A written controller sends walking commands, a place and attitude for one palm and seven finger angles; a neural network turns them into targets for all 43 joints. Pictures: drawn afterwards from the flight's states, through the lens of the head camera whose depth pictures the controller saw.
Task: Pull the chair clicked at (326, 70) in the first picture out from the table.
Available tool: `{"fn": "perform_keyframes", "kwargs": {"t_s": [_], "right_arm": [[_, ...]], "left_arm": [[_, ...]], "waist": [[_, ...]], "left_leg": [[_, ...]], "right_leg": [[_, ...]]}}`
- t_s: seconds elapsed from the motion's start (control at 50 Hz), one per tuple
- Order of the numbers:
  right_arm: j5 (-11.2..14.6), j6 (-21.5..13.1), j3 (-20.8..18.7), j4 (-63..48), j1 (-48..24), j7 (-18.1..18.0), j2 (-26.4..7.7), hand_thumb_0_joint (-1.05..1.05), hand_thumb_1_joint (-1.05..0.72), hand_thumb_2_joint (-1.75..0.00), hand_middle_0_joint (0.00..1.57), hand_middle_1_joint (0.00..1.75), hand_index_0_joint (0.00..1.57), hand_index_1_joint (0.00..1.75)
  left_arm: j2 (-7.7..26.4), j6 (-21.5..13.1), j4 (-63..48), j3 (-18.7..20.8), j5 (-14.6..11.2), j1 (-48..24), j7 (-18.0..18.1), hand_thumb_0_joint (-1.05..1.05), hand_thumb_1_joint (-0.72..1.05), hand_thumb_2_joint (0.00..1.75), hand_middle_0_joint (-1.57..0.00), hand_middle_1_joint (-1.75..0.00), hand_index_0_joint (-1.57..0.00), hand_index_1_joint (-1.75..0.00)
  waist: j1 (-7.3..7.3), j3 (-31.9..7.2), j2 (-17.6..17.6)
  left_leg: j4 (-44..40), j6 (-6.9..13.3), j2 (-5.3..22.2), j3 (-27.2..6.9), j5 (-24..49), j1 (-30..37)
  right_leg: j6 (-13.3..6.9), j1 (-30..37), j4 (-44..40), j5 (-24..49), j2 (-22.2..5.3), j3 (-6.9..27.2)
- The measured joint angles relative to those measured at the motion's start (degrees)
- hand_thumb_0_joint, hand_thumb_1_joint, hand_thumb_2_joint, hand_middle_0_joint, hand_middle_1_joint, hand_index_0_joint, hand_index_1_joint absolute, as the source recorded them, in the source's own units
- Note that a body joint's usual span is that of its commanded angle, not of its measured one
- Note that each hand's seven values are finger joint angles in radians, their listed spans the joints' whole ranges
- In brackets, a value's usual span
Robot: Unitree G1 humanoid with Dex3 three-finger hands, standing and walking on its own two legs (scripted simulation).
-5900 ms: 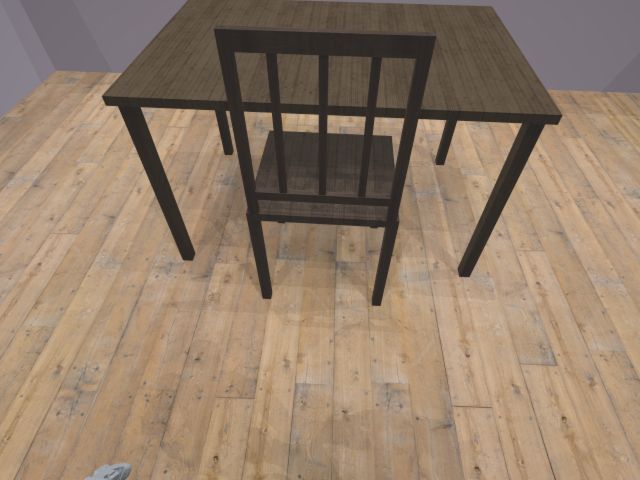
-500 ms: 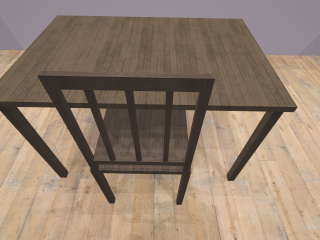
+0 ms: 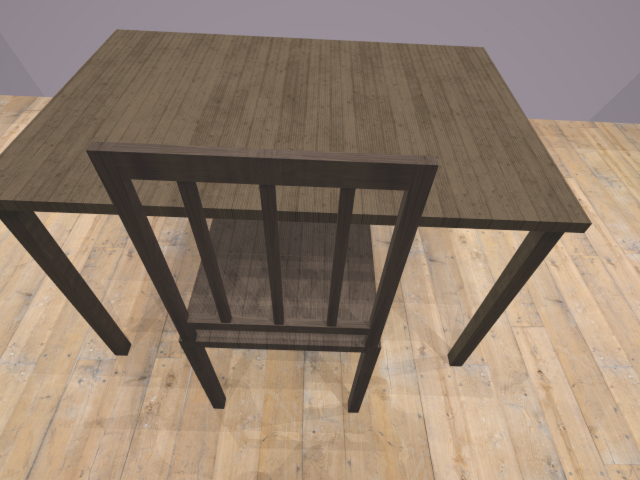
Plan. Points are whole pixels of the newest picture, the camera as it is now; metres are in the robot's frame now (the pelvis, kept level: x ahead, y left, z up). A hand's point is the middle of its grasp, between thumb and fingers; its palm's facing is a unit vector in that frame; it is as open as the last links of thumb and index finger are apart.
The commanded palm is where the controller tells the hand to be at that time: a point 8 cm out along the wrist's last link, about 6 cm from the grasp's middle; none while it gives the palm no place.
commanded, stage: look again from close up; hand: left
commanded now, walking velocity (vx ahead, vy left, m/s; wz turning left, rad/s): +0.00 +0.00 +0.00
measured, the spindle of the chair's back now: (274, 266) +0.45 +0.11 -0.05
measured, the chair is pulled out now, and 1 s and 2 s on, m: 0.00 0.00 0.00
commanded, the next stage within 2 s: shuffle to correct the standing spot in 0.28 s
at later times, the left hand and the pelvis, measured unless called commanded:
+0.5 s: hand out of the picture -0.02 +0.16 -0.17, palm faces +0.02 -0.98 -0.18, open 7.4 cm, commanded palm none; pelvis +0.00 -0.01 +0.00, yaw +0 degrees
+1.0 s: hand out of the picture -0.02 +0.09 -0.18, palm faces +0.05 -0.98 -0.18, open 7.4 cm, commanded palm none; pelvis +0.01 -0.08 +0.00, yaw +0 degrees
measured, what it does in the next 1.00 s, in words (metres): lifts its left foot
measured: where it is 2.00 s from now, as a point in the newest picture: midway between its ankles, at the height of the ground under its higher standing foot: outside the picture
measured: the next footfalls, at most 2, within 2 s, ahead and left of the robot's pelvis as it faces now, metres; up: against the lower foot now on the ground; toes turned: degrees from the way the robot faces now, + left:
left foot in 1.04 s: +0.06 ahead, +0.01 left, +0.00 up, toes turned +3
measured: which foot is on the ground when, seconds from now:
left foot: down 0.00-0.80, up 0.82-1.00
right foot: down 0.00-1.00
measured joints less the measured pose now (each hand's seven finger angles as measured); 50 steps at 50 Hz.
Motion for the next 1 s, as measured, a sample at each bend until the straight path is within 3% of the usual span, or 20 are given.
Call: {"fn": "perform_keyframes", "kwargs": {"t_s": [0.6,0.78,0.84,0.92,0.96,1.0], "right_arm": [[-0.18,0.64,-0.60,2.54,0.01,-0.59,0.99,0.00,-0.91,-0.90,0.20,0.30,0.20,0.30],[-0.69,1.70,-2.10,1.78,0.92,-1.22,0.10,0.00,-0.91,-0.90,0.20,0.30,0.20,0.30],[-0.74,2.35,-2.38,1.79,1.65,-1.46,-0.75,0.00,-0.91,-0.90,0.20,0.30,0.20,0.30],[-0.76,2.80,-2.49,1.70,1.28,-1.73,-0.93,0.00,-0.91,-0.90,0.20,0.30,0.20,0.30],[-0.65,2.46,-2.28,1.33,0.36,-1.80,-0.87,0.00,-0.91,-0.90,0.20,0.30,0.20,0.30],[-0.46,1.91,-1.74,0.88,-0.91,-1.82,-0.75,0.00,-0.91,-0.90,0.20,0.30,0.20,0.30]], "left_arm": [[-0.89,1.08,1.72,0.30,0.20,0.92,-0.69,0.01,0.91,0.90,-0.20,-0.30,-0.20,-0.29],[-0.12,2.40,-0.45,1.63,0.84,0.61,-1.66,0.01,0.91,0.90,-0.20,-0.30,-0.20,-0.29],[-0.30,2.06,-1.48,1.92,0.88,1.31,-1.56,0.01,0.91,0.90,-0.20,-0.30,-0.20,-0.29],[-0.60,1.83,-2.40,2.23,1.16,2.10,-0.87,0.01,0.91,0.90,-0.20,-0.30,-0.20,-0.29],[-0.95,1.44,-2.20,2.07,1.10,2.37,-0.44,0.01,0.91,0.90,-0.20,-0.30,-0.20,-0.29],[-1.50,0.77,-1.41,1.52,0.79,2.70,-0.04,0.01,0.91,0.90,-0.20,-0.30,-0.20,-0.29]], "waist": [[-0.31,-0.12,-0.35],[-0.69,-0.15,1.16],[-0.63,-0.51,2.25],[0.25,-0.31,1.03],[0.72,0.16,0.27],[1.01,0.49,-0.13]], "left_leg": [[-2.05,-1.46,1.15,-0.23,1.22,1.03],[1.11,-3.88,3.74,-1.64,0.23,-2.72],[6.04,-2.83,5.03,-2.40,-4.32,-4.67],[19.67,-1.96,4.20,-0.83,-13.09,-8.30],[20.92,-1.87,3.50,0.34,-13.83,-8.27],[16.54,-1.78,2.60,1.04,-11.78,-6.53]], "right_leg": [[-1.41,0.02,-0.19,0.39,1.20,-0.09],[-4.25,-3.75,3.44,-1.20,3.91,-1.21],[-5.55,-3.06,2.58,-1.27,5.46,-2.38],[-7.26,-1.61,1.15,-1.18,6.30,-3.06],[-7.62,-0.82,0.64,-1.17,6.79,-2.94],[-7.70,-0.13,0.44,-1.33,7.43,-2.61]]}}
